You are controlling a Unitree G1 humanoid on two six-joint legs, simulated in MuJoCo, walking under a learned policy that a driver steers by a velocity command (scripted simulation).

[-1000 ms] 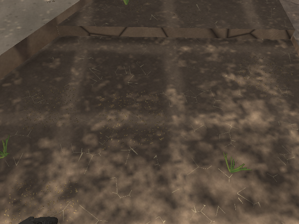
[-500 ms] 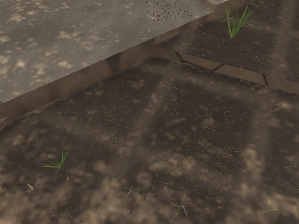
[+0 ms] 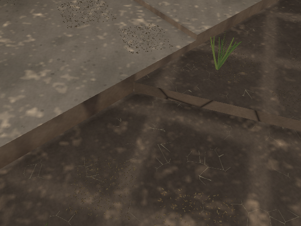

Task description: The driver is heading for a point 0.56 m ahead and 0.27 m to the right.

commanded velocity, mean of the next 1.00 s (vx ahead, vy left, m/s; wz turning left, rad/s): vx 0.43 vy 0.00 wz -0.47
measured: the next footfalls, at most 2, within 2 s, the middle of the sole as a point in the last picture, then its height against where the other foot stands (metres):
right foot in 0.26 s outside the picture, level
left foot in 0.74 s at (155, 194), level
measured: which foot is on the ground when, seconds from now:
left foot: down 0.00-0.28, up 0.30-0.72, down 0.74-1.00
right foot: up 0.00-0.24, down 0.26-0.74, up 0.76-1.00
